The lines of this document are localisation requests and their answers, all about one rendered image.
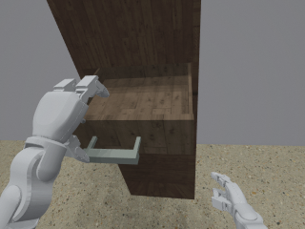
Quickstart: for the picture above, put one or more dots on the cabinet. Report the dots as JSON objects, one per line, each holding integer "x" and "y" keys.
{"x": 123, "y": 33}

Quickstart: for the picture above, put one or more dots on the handle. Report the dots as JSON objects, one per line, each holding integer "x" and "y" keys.
{"x": 113, "y": 156}

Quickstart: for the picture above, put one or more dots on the right robot forearm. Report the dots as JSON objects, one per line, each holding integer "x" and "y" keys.
{"x": 245, "y": 217}

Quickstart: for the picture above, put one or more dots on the left robot forearm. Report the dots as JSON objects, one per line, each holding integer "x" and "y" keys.
{"x": 28, "y": 194}

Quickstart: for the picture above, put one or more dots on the left robot hand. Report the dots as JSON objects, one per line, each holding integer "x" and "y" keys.
{"x": 60, "y": 112}

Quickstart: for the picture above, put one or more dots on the right robot hand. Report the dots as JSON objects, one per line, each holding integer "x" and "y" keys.
{"x": 225, "y": 201}

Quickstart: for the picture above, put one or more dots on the drawer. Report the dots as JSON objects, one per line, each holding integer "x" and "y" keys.
{"x": 154, "y": 102}

